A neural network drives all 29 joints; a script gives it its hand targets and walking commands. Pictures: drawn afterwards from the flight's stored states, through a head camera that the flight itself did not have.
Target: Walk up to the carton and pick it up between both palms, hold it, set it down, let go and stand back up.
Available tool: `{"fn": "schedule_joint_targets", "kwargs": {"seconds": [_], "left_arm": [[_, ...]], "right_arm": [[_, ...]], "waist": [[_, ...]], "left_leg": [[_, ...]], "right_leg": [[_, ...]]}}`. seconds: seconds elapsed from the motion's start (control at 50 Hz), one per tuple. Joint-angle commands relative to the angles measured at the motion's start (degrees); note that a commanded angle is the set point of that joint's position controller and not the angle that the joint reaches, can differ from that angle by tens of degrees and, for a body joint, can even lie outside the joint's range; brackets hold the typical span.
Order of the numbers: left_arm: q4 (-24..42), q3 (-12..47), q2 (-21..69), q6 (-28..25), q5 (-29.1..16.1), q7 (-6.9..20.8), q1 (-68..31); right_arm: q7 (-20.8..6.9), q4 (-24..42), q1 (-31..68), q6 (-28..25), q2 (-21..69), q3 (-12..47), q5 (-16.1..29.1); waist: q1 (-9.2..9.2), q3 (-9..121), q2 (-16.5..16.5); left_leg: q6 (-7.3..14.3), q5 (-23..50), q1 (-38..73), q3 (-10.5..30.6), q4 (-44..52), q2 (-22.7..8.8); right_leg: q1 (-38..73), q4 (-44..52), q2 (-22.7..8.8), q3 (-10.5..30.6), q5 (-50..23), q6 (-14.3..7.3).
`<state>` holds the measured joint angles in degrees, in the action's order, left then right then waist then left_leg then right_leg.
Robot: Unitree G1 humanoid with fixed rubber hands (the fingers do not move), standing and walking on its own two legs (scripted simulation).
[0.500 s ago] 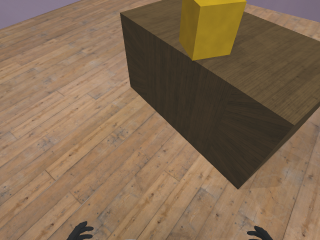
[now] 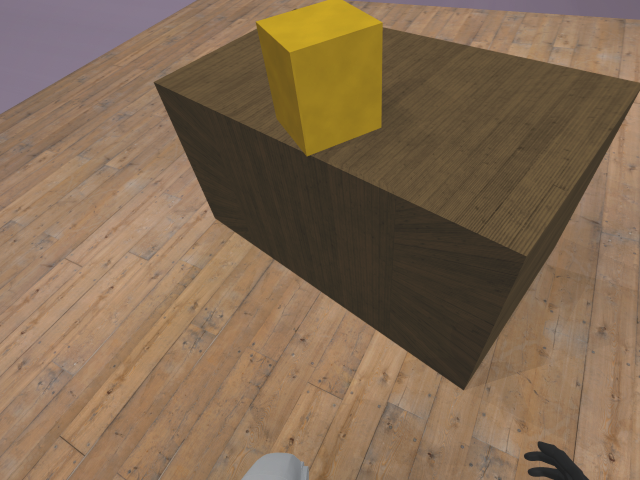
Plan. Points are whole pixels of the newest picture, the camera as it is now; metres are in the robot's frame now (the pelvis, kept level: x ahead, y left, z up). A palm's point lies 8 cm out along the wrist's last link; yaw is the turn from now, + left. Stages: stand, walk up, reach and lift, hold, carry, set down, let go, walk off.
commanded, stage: walk up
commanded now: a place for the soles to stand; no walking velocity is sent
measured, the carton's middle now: (322, 77) +0.95 +0.05 +0.02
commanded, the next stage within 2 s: none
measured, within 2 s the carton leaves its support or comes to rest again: neither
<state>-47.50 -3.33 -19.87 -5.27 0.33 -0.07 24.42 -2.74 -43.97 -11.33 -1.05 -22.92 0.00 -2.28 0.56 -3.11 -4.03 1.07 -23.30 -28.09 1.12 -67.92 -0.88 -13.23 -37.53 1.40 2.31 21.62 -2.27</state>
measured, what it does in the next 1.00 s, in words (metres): walks ahead: left foot, then right foot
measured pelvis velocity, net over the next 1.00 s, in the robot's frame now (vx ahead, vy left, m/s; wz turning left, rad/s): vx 0.28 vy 0.19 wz -0.26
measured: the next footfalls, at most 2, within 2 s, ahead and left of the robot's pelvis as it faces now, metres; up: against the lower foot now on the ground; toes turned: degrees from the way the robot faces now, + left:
left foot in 0.36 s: +0.24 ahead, +0.21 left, +0.00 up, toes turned -6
right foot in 0.78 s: +0.34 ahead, +0.04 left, +0.00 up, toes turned -11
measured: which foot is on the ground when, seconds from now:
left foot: up 0.00-0.34, down 0.36-0.80, up 0.82-1.00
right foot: down 0.00-0.36, up 0.38-0.76, down 0.78-1.00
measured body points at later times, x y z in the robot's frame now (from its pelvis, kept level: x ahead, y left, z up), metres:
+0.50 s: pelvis +0.16 +0.13 -0.01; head +0.21 +0.12 +0.44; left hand +0.23 +0.44 -0.12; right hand +0.27 -0.17 -0.11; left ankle +0.20 +0.21 -0.73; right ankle +0.05 -0.04 -0.63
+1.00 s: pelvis +0.28 +0.19 -0.01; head +0.30 +0.14 +0.43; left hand +0.40 +0.49 -0.09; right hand +0.34 -0.13 -0.14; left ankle +0.31 +0.34 -0.66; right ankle +0.30 +0.05 -0.73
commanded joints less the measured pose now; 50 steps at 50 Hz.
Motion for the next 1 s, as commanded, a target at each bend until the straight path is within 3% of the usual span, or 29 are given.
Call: {"fn": "schedule_joint_targets", "kwargs": {"seconds": [0.0, 0.06, 0.12, 0.18, 0.22, 0.26, 0.28, 0.3, 0.32, 0.34, 0.36, 0.38, 0.4, 0.42, 0.48, 0.52, 0.56, 0.6, 0.64, 0.7, 0.72, 0.74, 0.76, 0.78, 0.8, 0.82, 0.84, 0.92, 0.98], "left_arm": [[2.7, -5.8, -17.7, -3.1, -1.3, -2.8, 5.0], [3.1, -5.4, -17.6, -3.3, -0.9, -3.1, 8.2], [2.2, -4.8, -16.7, -3.0, -0.8, -3.7, 11.0], [2.0, -5.1, -17.9, -2.8, -0.6, -4.0, 11.9], [2.7, -5.7, -19.6, -2.8, -0.4, -4.3, 10.2], [3.3, -5.8, -21.4, -2.5, -0.3, -4.5, 7.2], [4.5, -6.1, -22.4, -2.6, 0.3, -4.7, 3.2], [5.2, -5.5, -21.3, -2.4, 0.0, -4.8, 0.7], [6.4, -4.9, -21.6, -2.2, -0.4, -4.8, -4.5], [7.4, -3.2, -15.3, -2.6, -0.5, -4.3, -2.3], [5.4, -1.4, -9.4, -2.8, -0.4, -4.1, 4.3], [4.0, -2.1, -14.0, -2.3, -0.2, -4.8, 7.2], [1.8, -2.9, -17.3, -1.8, 0.3, -4.8, 6.3], [2.3, -3.5, -20.2, -1.6, 0.3, -4.4, 1.8], [1.8, -3.7, -16.6, -1.1, -1.2, -2.9, 0.7], [1.3, -3.5, -15.5, -0.6, -1.7, -2.5, 2.1], [2.2, -3.1, -14.7, -0.4, -1.8, -2.6, 1.0], [2.1, -2.8, -14.1, -0.3, -1.5, -2.8, -1.2], [3.3, -2.3, -13.6, -0.2, -1.6, -3.1, -1.7], [3.7, -2.0, -13.8, -0.9, -1.6, -3.5, -3.0], [3.7, -2.2, -13.4, -1.2, -1.4, -3.5, -0.6], [1.4, -3.0, -13.2, -1.4, -1.6, -4.0, 6.9], [0.2, -4.1, -14.8, -1.6, -1.2, -4.5, 12.9], [0.2, -5.8, -18.8, -1.9, -0.7, -5.1, 15.4], [0.9, -6.9, -22.8, -1.7, 0.0, -5.7, 14.1], [2.7, -7.9, -24.8, -1.3, -0.4, -6.5, 9.9], [4.0, -7.4, -24.0, -1.2, -0.1, -6.8, 4.7], [4.1, -6.3, -20.9, -2.2, 0.8, -5.9, 1.7], [3.9, -6.2, -21.1, -2.5, 1.0, -5.3, 3.2]], "right_arm": [[-1.1, 8.6, 8.7, 0.3, -11.2, -6.9, -0.2], [-1.3, 10.0, 11.0, 0.7, -10.4, -6.9, -0.3], [-1.5, 11.7, 14.1, 0.8, -9.9, -7.2, -0.5], [-1.3, 12.6, 16.1, 0.9, -10.2, -7.4, -0.9], [-1.3, 13.3, 17.3, 0.5, -9.5, -7.3, -1.1], [-1.1, 14.0, 15.3, -0.4, -10.8, -8.3, -0.7], [-1.0, 13.2, 11.3, -1.0, -10.9, -8.5, -0.6], [-1.1, 11.6, 7.5, -1.4, -11.5, -8.9, -0.6], [-0.7, 8.8, -2.2, -2.1, -12.0, -9.9, -1.0], [-0.1, 6.0, -10.1, -3.0, -16.5, -11.8, -1.3], [0.6, 6.0, -10.8, -2.8, -19.1, -12.3, -1.1], [0.6, 6.9, -8.1, -2.6, -19.9, -12.0, 0.0], [0.5, 7.8, -4.1, -2.3, -18.3, -11.7, 1.5], [0.3, 8.7, -2.6, -2.0, -15.2, -10.9, 1.5], [0.5, 7.8, -3.4, -2.0, -11.5, -9.1, 1.1], [0.5, 8.0, -5.2, -2.3, -11.5, -8.8, 0.9], [0.3, 8.3, -5.5, -2.0, -12.0, -8.8, 0.6], [0.5, 7.9, -6.6, -1.7, -11.1, -8.6, 1.0], [0.6, 8.0, -6.1, -1.3, -12.7, -9.0, 0.6], [0.7, 9.3, -5.4, -0.4, -12.1, -9.0, 0.1], [0.7, 9.5, -3.6, 0.2, -12.2, -9.0, 0.4], [0.6, 10.4, 0.6, 0.7, -11.7, -8.6, -0.1], [0.6, 10.6, 0.7, 0.8, -11.1, -7.9, 0.4], [0.3, 11.4, -1.7, 0.6, -7.6, -6.8, 0.5], [-0.2, 11.4, -2.9, 1.3, -8.7, -6.9, 0.1], [-0.2, 11.0, 0.3, 2.0, -14.9, -8.0, -0.5], [-0.5, 10.0, 1.9, 2.6, -16.2, -8.1, -0.3], [-1.7, 7.8, 0.2, 3.0, -13.6, -8.5, -0.5], [-1.9, 8.2, 1.1, 3.3, -12.7, -8.3, -0.3]], "waist": [[0.63, 0.6, 6.9], [1.84, 0.0, 7.7], [2.38, -2.7, 6.6], [4.14, -2.7, 8.2], [3.52, -2.4, 8.9], [1.94, 1.5, 9.6], [-0.52, 1.7, 11.2], [-2.49, 3.1, 7.3], [-8.67, 6.4, 4.3], [-10.28, 12.3, -5.2], [-8.17, 14.5, -17.0], [-5.95, 13.8, -16.4], [-4.52, 10.5, -13.8], [-5.03, 4.4, -6.5], [-3.03, 0.3, -1.8], [-2.69, 1.1, -3.9], [-4.10, 2.8, -4.9], [-4.49, 1.6, -1.7], [-5.06, 2.2, -3.7], [-6.65, 6.0, 0.3], [-4.78, 7.8, 2.7], [-0.07, 10.6, 1.6], [4.01, 11.8, 4.2], [4.25, 13.4, 13.3], [3.11, 14.1, 14.8], [3.68, 11.3, 10.4], [1.82, 5.0, 5.9], [-0.60, 0.4, 2.3], [0.45, 1.5, 7.6]], "left_leg": [[0.0, 10.6, -13.5, 5.7, 3.4, -3.0], [-0.9, 12.8, -16.6, 4.1, 5.5, -3.0], [-1.1, 10.8, -17.9, 4.1, 9.4, -3.0], [-1.1, 6.3, -20.5, 4.5, 13.2, -3.4], [-0.1, 1.1, -20.8, 6.5, 16.4, -4.2], [1.7, -0.9, -15.9, 6.9, 22.6, -3.5], [2.2, -1.4, -10.5, 7.3, 25.5, -3.8], [2.7, -0.9, -4.2, 8.6, 30.5, -4.1], [4.9, 4.1, 14.1, 8.4, 40.5, -2.9], [6.0, 2.3, 30.4, 17.4, 46.0, -9.5], [3.5, 11.8, 43.7, 28.2, 45.8, -19.7], [5.7, 4.5, 43.1, 37.0, 49.0, -23.5], [7.2, -4.0, 35.4, 37.8, 52.1, -23.4], [7.3, -3.9, 27.6, 30.2, 52.4, -20.9], [2.1, 23.6, 22.2, 13.4, 48.5, -13.2], [2.5, 36.3, 23.4, 7.4, 46.4, -11.7], [4.9, 37.6, 28.9, 6.3, 45.4, -11.8], [3.7, 41.1, 27.6, 4.0, 45.5, -12.0], [2.2, 42.4, 31.9, 6.1, 45.3, -13.2], [5.5, 45.1, 36.9, 4.0, 38.9, -14.8], [4.7, 49.4, 35.7, 0.4, 32.6, -13.4], [3.4, 50.9, 28.1, -3.5, 23.8, -10.9], [1.2, 44.1, 19.2, -3.4, 15.6, -7.0], [-1.1, 11.9, 1.1, -1.4, 7.9, -2.0], [-3.8, -10.0, -13.0, 3.4, -0.3, 2.5], [-2.8, -11.6, -15.5, 10.1, -7.8, 0.9], [-2.0, -11.8, -16.3, 11.6, -8.4, -1.0], [-1.0, -2.4, -11.9, 8.2, -1.6, -2.4], [-1.5, -3.4, -9.6, 5.2, 4.8, -2.8]], "right_leg": [[12.9, 17.9, -11.2, 25.5, -26.3, -1.1], [14.4, 16.5, -11.0, 22.2, -36.6, -2.1], [15.0, 15.9, -10.9, 24.6, -39.0, -2.1], [19.4, 13.6, -11.8, 25.5, -39.9, -5.5], [19.9, 11.1, -14.7, 29.5, -40.0, -10.1], [20.7, 6.6, -15.1, 27.5, -40.4, -10.5], [15.6, 5.2, -15.6, 26.2, -38.2, -10.3], [12.4, 2.8, -15.3, 26.0, -35.8, -10.0], [3.3, -7.7, -11.7, 19.3, -40.1, -6.9], [-7.9, -24.7, -4.3, 9.5, -29.1, -2.2], [-24.8, -33.0, 2.7, 4.1, 8.8, 0.4], [-30.8, -37.5, 1.9, 1.7, 11.2, 0.3], [-30.2, -40.9, -0.4, 2.3, 7.6, -0.3], [-28.8, -40.1, -2.3, 0.2, 3.8, -0.5], [-23.2, -32.5, -4.5, 1.7, -4.1, 0.8], [-21.9, -30.6, -4.2, -0.1, -4.6, 1.5], [-23.9, -26.3, -3.8, -1.2, -2.6, 2.4], [-22.0, -20.3, -3.8, -3.4, -3.1, 1.4], [-23.1, -13.7, -3.9, -4.1, -4.2, 1.5], [-19.7, -1.7, -3.6, -7.1, -5.4, 1.0], [-13.2, 5.7, -1.9, -8.8, -6.7, 0.1], [-0.7, 11.6, -1.5, -7.6, -10.9, -1.1], [10.7, 15.1, -2.2, -1.1, -18.3, -2.9], [25.3, 12.0, -12.0, 16.8, -22.8, -6.4], [28.7, 16.2, -22.6, 40.8, -6.2, -12.1], [20.3, 20.1, -27.7, 53.5, 14.5, -17.9], [12.9, 21.7, -26.9, 50.7, 25.2, -18.3], [4.6, 15.6, -16.7, 30.0, 3.5, -12.1], [3.7, 11.9, -13.3, 26.0, -4.8, -11.3]]}}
